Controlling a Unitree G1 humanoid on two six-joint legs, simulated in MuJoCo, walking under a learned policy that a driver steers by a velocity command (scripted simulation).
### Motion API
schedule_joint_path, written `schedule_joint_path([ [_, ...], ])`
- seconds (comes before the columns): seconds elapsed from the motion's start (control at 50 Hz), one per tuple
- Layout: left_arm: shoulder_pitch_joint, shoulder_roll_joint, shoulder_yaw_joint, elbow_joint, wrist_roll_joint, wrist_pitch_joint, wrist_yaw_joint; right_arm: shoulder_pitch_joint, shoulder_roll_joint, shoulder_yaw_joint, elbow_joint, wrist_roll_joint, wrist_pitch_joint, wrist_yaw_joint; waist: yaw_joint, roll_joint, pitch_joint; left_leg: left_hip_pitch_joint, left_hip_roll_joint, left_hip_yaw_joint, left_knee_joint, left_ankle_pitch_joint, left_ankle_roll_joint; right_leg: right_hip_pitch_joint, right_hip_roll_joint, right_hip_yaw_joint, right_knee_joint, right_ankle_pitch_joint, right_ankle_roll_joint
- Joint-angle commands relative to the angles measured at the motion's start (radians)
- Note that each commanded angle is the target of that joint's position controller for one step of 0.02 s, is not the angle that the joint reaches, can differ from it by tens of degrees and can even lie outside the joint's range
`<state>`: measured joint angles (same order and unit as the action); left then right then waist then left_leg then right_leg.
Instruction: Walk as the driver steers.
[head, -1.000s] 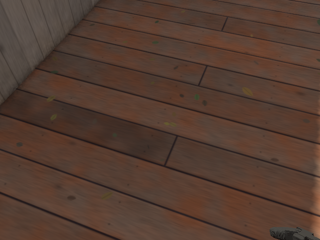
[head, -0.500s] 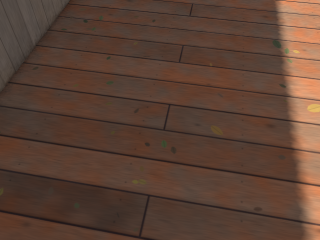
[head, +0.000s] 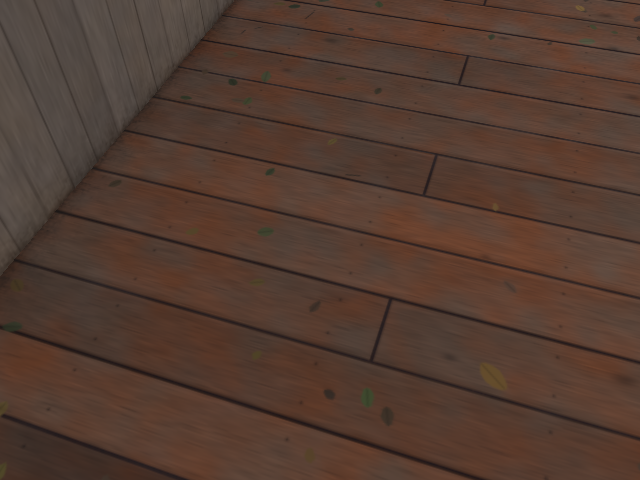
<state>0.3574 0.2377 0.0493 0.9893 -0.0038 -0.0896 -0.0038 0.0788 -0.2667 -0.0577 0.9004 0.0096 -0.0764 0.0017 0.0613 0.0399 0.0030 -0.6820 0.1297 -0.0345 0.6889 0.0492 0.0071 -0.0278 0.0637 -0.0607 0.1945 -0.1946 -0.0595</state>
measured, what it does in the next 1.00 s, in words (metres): walks ahead, turning right: left foot, then right foot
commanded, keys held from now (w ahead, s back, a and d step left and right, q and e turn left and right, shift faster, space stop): w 0.14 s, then w+e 0.86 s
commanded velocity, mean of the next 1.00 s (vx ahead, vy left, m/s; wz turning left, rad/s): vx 0.50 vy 0.00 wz -0.38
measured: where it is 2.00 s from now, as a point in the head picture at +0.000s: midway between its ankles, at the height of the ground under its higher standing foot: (482, 258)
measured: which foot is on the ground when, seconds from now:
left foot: up 0.00-0.16, down 0.18-0.74, up 0.76-1.00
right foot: down 0.00-0.20, up 0.22-0.70, down 0.72-1.00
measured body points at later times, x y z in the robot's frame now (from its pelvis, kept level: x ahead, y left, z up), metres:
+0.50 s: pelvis +0.29 +0.06 +0.00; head +0.30 +0.06 +0.45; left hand +0.44 +0.31 -0.13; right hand +0.28 -0.21 -0.14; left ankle +0.25 +0.15 -0.75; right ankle +0.41 -0.14 -0.67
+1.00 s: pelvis +0.56 -0.05 +0.00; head +0.58 -0.08 +0.45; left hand +0.73 +0.18 -0.12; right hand +0.63 -0.37 -0.10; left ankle +0.76 +0.08 -0.68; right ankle +0.52 -0.10 -0.75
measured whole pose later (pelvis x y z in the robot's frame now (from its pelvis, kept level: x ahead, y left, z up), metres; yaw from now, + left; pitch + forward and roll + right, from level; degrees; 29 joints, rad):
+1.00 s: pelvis +0.56 -0.05 +0.00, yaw -26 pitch +2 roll +0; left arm 0.32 0.25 0.08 0.80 -0.01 -0.06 0.00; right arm 0.04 -0.29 -0.07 0.81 -0.01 -0.10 -0.01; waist 0.04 0.03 0.03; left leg -0.65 0.11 -0.09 0.85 -0.15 -0.05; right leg -0.17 0.11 0.07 0.33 -0.18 -0.10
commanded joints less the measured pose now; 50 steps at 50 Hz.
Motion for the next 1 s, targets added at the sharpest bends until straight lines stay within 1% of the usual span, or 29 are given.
schedule_joint_path([
  [0.02,0.029,0.165,0.033,-0.026,-0.01,-0.005,0.01,-0.119,-0.035,0.003,-0.077,0.006,-0.014,0.013,0.006,-0.093,0.073,0.039,-0.034,0.033,-0.108,0.068,0.001,-0.046,-0.263,0.11,-0.085,0.203,-0.136],
  [0.08,0.058,0.172,0.041,-0.004,-0.014,0.012,0.015,-0.169,-0.051,0.003,-0.107,0.01,-0.022,0.031,0.004,-0.096,0.087,0.008,-0.041,0.02,-0.165,-0.009,0.031,0.075,-0.317,0.122,-0.028,0.256,-0.125],
  [0.12,0.044,0.185,0.047,-0.003,-0.015,0.023,0.019,-0.136,-0.076,-0.005,-0.107,0.012,-0.028,0.039,-0.028,-0.112,0.061,0.075,-0.061,0.033,-0.187,-0.086,0.055,0.123,-0.336,0.125,0.033,0.372,-0.107],
  [0.14,0.023,0.194,0.05,-0.009,-0.015,0.028,0.02,-0.078,-0.099,-0.016,-0.094,0.011,-0.03,0.039,-0.066,-0.127,0.021,0.174,-0.091,0.06,-0.194,-0.117,0.071,0.126,-0.327,0.113,0.104,0.527,-0.095],
  [0.16,0.012,0.178,0.044,-0.013,-0.014,0.034,0.019,0.054,-0.133,-0.038,-0.054,0.007,-0.031,0.035,-0.133,-0.118,-0.054,0.367,-0.122,0.082,-0.214,-0.111,0.095,0.085,-0.282,0.09,0.261,0.647,-0.073],
  [0.18,0.013,0.143,0.027,-0.032,-0.003,0.035,0.018,0.243,-0.195,-0.062,-0.007,-0.004,-0.032,0.025,-0.204,-0.072,-0.191,0.675,-0.03,-0.014,-0.169,-0.089,0.144,-0.085,-0.226,0.06,0.514,0.521,-0.043],
  [0.2,0.132,0.024,-0.009,-0.046,0.002,0.017,0.008,0.368,-0.297,-0.088,0.018,-0.017,-0.025,0.018,-0.174,0.159,-0.349,1.086,0.238,-0.455,-0.22,-0.23,0.299,-0.509,-0.053,0.014,0.924,0.053,0.035],
  [0.22,0.111,0.058,-0.003,-0.031,-0.015,-0.007,0.004,0.373,-0.216,-0.062,0.017,-0.008,-0.022,0.019,-0.191,0.188,-0.408,1.103,0.292,-0.682,-0.364,-0.334,0.319,-0.638,-0.019,0.173,1.084,-0.388,0.029],
  [0.24,0.017,0.152,0.025,-0.057,-0.047,-0.019,0.003,0.29,-0.164,-0.045,0.009,-0.003,-0.026,0.015,-0.182,0.13,-0.242,0.968,0.26,-0.529,-0.384,-0.369,0.257,-0.725,-0.077,0.198,1.146,-0.341,0.011],
  [0.26,-0.042,0.157,0.028,-0.072,-0.052,-0.02,0.009,0.203,-0.127,-0.034,-0.011,-0.005,-0.029,0.013,-0.151,0.077,-0.146,0.816,0.226,-0.386,-0.411,-0.332,0.216,-0.718,-0.137,0.168,1.113,-0.243,0.003],
  [0.28,-0.07,0.146,0.034,-0.075,-0.042,-0.013,0.017,0.138,-0.087,-0.023,-0.015,-0.009,-0.034,0.016,-0.121,0.041,-0.072,0.676,0.187,-0.281,-0.456,-0.285,0.191,-0.677,-0.172,0.156,1.048,-0.169,0.006],
  [0.3,-0.05,0.128,0.041,-0.068,-0.035,0.003,0.022,0.1,-0.06,-0.015,-0.014,-0.018,-0.04,0.018,-0.085,0.064,-0.036,0.583,0.15,-0.191,-0.494,-0.244,0.167,-0.613,-0.202,0.164,0.998,-0.115,0.006],
  [0.34,-0.012,0.073,0.038,-0.057,-0.034,0.033,0.02,0.089,-0.055,-0.017,0.0,-0.027,-0.045,0.019,-0.054,0.07,-0.012,0.495,0.126,-0.09,-0.543,-0.177,0.164,-0.551,-0.215,0.161,0.969,-0.067,0.01],
  [0.4,-0.066,0.071,0.045,-0.09,-0.027,0.05,0.021,0.114,-0.091,-0.028,0.019,-0.032,-0.051,0.003,-0.048,0.032,0.026,0.499,0.124,0.016,-0.572,-0.066,0.174,-0.635,-0.215,0.177,0.889,0.052,0.024],
  [0.5,-0.211,0.052,0.037,-0.147,-0.015,0.039,-0.006,0.146,-0.118,-0.033,0.025,-0.026,-0.041,-0.023,-0.082,0.006,0.059,0.554,0.102,0.159,-0.588,0.006,0.147,-0.647,-0.192,0.109,0.608,0.274,0.032],
  [0.6,-0.36,0.037,0.022,-0.231,-0.015,0.04,-0.04,0.245,-0.145,-0.044,0.053,-0.007,-0.008,-0.031,-0.133,-0.017,0.106,0.75,0.16,0.216,-0.524,0.116,0.142,-0.719,-0.171,0.036,0.469,0.208,0.004],
  [0.66,-0.341,0.071,0.036,-0.266,-0.018,0.044,-0.057,0.219,-0.18,-0.056,0.037,0.004,0.015,-0.036,-0.087,0.027,0.061,0.813,0.174,0.258,-0.383,0.497,0.115,-0.61,-0.105,-0.039,0.447,0.067,-0.042],
  [0.7,-0.179,0.137,0.07,-0.245,-0.025,0.049,-0.058,0.188,-0.207,-0.063,0.021,0.008,0.03,-0.041,0.015,0.055,-0.042,0.788,0.156,0.278,-0.127,0.736,0.087,-0.376,-0.026,-0.082,0.433,0.001,-0.091],
  [0.72,-0.016,0.199,0.105,-0.206,-0.026,0.05,-0.044,0.171,-0.202,-0.059,0.011,0.011,0.031,-0.041,0.101,0.023,-0.126,0.667,0.111,0.294,0.108,0.623,0.049,-0.117,0.001,-0.049,0.348,0.069,-0.132],
  [0.74,0.076,0.296,0.128,-0.183,-0.026,0.06,-0.019,0.2,-0.118,-0.033,-0.016,-0.026,0.017,-0.035,0.084,-0.181,-0.203,0.371,0.03,0.286,0.438,-0.021,0.005,0.162,-0.203,0.272,0.347,0.116,-0.197],
  [0.76,0.038,0.337,0.125,-0.216,-0.019,0.044,-0.026,0.259,-0.025,-0.001,-0.07,-0.018,-0.025,-0.016,-0.008,-0.315,-0.342,0.005,-0.189,0.077,0.732,-0.656,-0.035,0.428,-0.408,0.877,0.159,-0.077,-0.414],
  [0.78,0.059,0.246,0.098,-0.218,-0.011,0.034,-0.031,0.121,-0.119,-0.021,-0.089,0.025,-0.065,0.0,0.062,-0.161,-0.313,-0.114,-0.133,-0.065,0.76,-0.605,-0.004,0.423,-0.393,0.838,0.083,-0.089,-0.353],
  [0.8,0.016,0.201,0.086,-0.218,-0.011,0.023,-0.029,0.065,-0.129,-0.023,-0.11,0.045,-0.083,0.006,0.047,-0.129,-0.187,-0.155,-0.089,-0.054,0.702,-0.513,0.023,0.31,-0.359,0.68,0.087,-0.028,-0.309],
  [0.82,-0.061,0.171,0.077,-0.234,-0.013,0.016,-0.029,0.068,-0.12,-0.023,-0.093,0.027,-0.087,-0.001,-0.007,-0.028,-0.11,-0.095,-0.041,-0.053,0.607,-0.44,0.024,0.149,-0.312,0.558,0.084,0.075,-0.272],
  [0.84,-0.121,0.14,0.067,-0.25,-0.012,0.014,-0.026,0.077,-0.135,-0.035,-0.084,0.004,-0.078,-0.008,-0.042,-0.025,-0.074,-0.02,-0.014,-0.05,0.521,-0.401,0.013,0.026,-0.276,0.472,0.074,0.169,-0.25],
  [0.86,-0.144,0.129,0.06,-0.265,-0.002,0.013,-0.02,0.096,-0.137,-0.04,-0.082,-0.002,-0.062,-0.006,-0.069,-0.041,-0.064,0.045,0.001,-0.054,0.486,-0.376,0.002,-0.052,-0.255,0.435,0.053,0.216,-0.244],
  [0.9,-0.134,0.153,0.063,-0.267,-0.008,0.011,-0.009,0.097,-0.113,-0.04,-0.094,-0.015,-0.038,-0.009,-0.086,-0.046,-0.047,0.077,-0.001,-0.035,0.393,-0.347,-0.032,-0.132,-0.235,0.388,0.029,0.293,-0.247],
  [0.94,-0.101,0.187,0.072,-0.265,-0.01,0.011,0.007,0.03,-0.093,-0.033,-0.122,-0.025,-0.028,-0.014,-0.072,-0.054,-0.021,0.058,-0.018,-0.017,0.266,-0.254,-0.063,-0.176,-0.211,0.341,0.016,0.325,-0.239],
  [1.0,-0.063,0.193,0.075,-0.261,-0.015,0.02,0.019,-0.083,-0.066,-0.021,-0.156,-0.022,-0.031,-0.008,-0.03,-0.094,0.0,0.101,-0.067,-0.006,0.018,-0.051,-0.074,-0.216,-0.152,0.287,0.029,0.245,-0.188],
])
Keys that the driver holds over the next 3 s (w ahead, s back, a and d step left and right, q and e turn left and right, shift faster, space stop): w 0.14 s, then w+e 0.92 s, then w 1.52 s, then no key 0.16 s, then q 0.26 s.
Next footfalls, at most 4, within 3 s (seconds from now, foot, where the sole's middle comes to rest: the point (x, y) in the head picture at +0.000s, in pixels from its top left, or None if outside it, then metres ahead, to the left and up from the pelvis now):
0.18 left None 0.29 0.15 -0.78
0.72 right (416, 457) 0.56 -0.12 -0.78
1.22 left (384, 315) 0.91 -0.05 -0.78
1.74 right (526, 286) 1.01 -0.42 -0.78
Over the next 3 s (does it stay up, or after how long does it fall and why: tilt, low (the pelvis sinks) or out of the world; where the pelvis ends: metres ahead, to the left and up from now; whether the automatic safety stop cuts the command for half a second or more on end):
stays up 1.44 -0.57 -0.01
